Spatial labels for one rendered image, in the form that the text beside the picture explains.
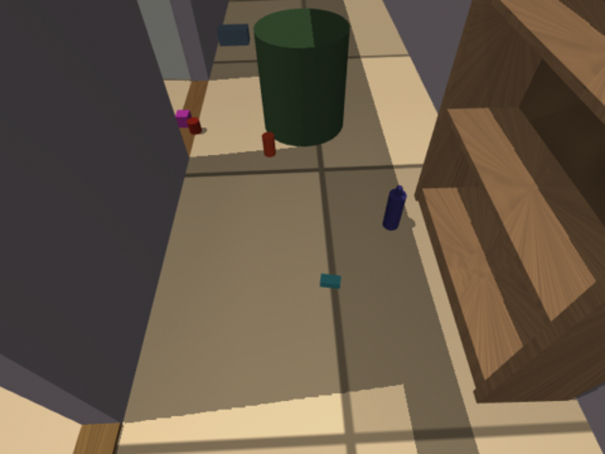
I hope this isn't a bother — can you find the bookshelf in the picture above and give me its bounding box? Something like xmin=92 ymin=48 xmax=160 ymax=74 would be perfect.
xmin=414 ymin=0 xmax=605 ymax=403

